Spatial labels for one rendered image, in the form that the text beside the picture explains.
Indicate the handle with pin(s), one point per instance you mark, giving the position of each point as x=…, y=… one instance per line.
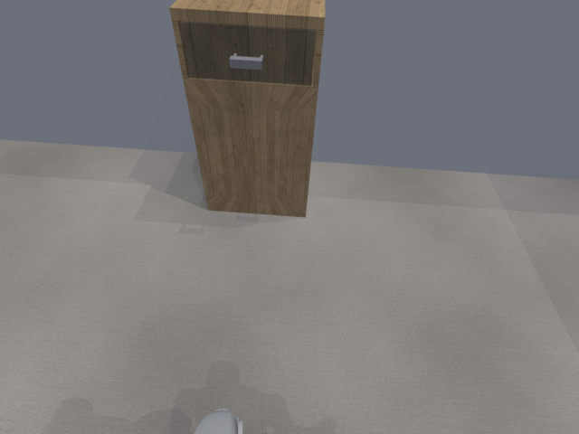
x=240, y=62

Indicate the cabinet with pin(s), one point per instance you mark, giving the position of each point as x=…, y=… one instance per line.
x=253, y=139

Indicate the left robot thigh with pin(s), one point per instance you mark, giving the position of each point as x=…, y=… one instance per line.
x=220, y=423

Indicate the drawer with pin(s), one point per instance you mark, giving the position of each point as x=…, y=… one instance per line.
x=288, y=53

